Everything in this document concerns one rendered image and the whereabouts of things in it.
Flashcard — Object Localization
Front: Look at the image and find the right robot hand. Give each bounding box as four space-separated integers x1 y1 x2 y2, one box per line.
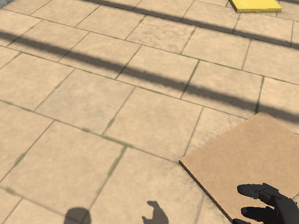
232 183 299 224

